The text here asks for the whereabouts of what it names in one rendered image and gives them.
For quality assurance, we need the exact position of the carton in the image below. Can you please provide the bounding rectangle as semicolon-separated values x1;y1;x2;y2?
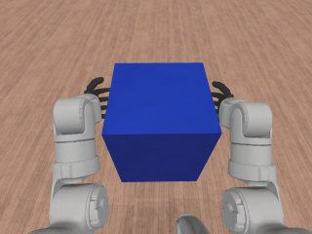
101;62;222;182

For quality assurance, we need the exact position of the right robot upper arm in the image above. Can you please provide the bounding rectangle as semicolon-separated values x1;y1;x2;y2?
221;186;312;234

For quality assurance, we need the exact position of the right robot forearm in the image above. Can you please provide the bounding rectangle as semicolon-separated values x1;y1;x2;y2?
218;97;284;218

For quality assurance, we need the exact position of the left robot forearm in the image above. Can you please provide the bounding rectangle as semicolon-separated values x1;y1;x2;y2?
49;94;102;223

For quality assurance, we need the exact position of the robot right thigh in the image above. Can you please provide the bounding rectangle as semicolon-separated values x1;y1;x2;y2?
175;215;211;234

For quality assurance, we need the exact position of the left robot upper arm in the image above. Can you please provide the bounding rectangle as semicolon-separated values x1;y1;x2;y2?
27;182;109;234

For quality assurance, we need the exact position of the left robot hand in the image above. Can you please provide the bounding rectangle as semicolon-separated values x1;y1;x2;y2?
84;77;110;119

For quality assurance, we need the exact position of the right robot hand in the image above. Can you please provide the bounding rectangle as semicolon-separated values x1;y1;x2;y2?
211;81;234;122

